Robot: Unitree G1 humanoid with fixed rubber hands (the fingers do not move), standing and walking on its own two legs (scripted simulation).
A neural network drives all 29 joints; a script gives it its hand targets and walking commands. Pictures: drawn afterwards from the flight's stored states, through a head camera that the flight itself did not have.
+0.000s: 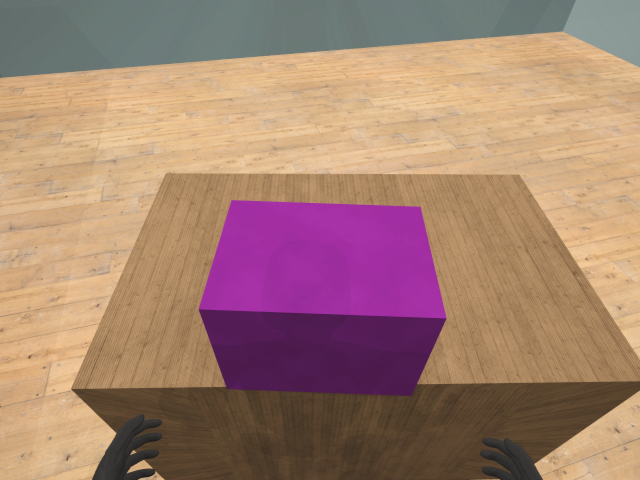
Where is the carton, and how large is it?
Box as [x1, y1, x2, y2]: [199, 200, 446, 395]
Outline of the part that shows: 231,200 199,306 201,317 227,388 411,395 446,318 420,207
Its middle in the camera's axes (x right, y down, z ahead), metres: +0.00 +0.09 +0.62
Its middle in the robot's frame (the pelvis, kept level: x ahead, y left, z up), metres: +0.42 +0.03 -0.03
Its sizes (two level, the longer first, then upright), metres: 0.300 0.208 0.225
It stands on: a pedestal, 0.63 m high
